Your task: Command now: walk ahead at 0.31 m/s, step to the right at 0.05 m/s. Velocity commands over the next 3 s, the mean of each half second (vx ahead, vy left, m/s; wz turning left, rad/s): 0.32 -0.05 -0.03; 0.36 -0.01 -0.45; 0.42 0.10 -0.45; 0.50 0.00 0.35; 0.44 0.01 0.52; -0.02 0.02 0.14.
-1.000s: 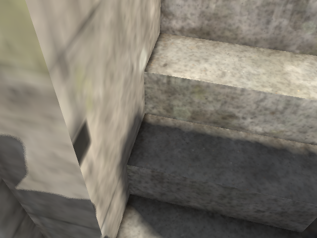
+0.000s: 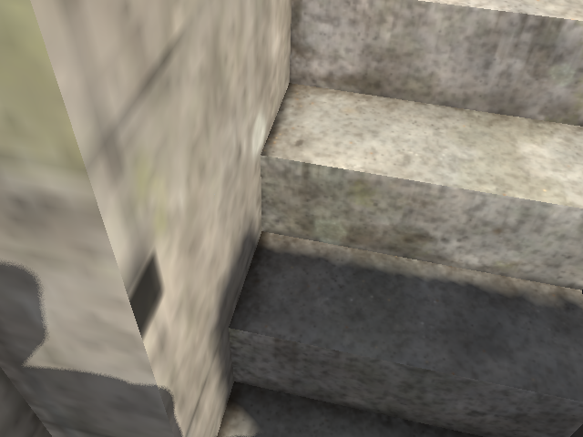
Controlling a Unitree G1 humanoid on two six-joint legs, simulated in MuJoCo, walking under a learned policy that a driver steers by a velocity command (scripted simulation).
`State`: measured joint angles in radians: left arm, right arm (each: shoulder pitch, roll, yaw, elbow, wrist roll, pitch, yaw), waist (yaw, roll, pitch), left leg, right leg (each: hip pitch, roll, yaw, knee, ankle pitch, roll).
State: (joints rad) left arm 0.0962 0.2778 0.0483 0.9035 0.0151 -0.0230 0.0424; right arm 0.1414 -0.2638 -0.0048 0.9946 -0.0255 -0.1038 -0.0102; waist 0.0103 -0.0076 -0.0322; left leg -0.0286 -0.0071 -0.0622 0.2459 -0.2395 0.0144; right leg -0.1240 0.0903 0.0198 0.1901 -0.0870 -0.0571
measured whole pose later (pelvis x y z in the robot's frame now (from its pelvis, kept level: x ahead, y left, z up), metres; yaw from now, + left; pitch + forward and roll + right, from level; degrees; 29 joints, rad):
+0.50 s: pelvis +0.00 +0.01 +0.00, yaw -1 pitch +0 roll -1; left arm 0.15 0.26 0.00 1.02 0.00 -0.04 0.03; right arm 0.16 -0.22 0.04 0.92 -0.02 -0.07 -0.06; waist 0.02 0.00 0.02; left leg -0.01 -0.01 -0.04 0.29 -0.27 0.02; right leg -0.13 0.08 0.03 0.27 -0.13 -0.05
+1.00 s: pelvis -0.01 +0.00 -0.01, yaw -13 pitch +2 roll +0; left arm 0.14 0.30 0.04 0.88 0.01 0.02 0.01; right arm 0.21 -0.25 0.02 0.83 -0.01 -0.09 -0.07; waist 0.00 -0.03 0.01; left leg -0.12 0.00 0.03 0.40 -0.32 0.01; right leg -0.29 0.17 0.21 0.44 -0.16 -0.07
